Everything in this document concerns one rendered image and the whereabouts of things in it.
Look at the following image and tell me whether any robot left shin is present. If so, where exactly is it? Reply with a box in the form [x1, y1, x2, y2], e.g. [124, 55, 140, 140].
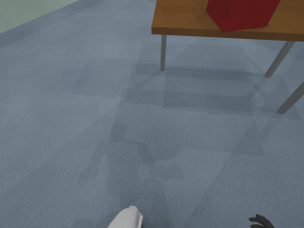
[128, 205, 139, 211]

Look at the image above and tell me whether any robot left thigh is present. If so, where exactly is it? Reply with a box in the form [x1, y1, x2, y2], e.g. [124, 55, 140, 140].
[107, 208, 143, 228]

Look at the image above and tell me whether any carton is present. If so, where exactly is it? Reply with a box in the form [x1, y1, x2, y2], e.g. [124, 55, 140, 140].
[206, 0, 280, 32]

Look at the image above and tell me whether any robot right hand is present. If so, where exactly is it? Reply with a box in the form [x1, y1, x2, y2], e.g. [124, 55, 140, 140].
[249, 214, 275, 228]

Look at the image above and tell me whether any table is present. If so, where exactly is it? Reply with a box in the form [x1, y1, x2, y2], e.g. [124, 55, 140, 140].
[151, 0, 304, 114]

